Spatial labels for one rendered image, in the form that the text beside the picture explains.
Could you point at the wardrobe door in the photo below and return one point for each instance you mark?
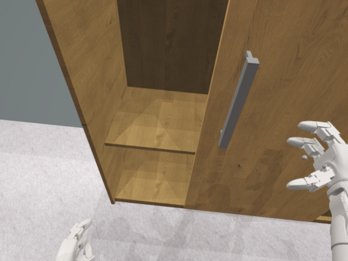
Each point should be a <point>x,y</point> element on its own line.
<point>302,49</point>
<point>328,213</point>

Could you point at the right robot hand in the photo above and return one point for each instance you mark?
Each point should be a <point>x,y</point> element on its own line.
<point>336,156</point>

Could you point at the right robot forearm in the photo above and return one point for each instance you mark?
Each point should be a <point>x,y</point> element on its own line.
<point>338,196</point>

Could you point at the left robot hand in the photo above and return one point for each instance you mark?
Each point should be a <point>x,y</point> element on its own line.
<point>70,247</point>

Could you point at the handle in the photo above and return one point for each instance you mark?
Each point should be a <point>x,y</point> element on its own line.
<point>245,81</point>

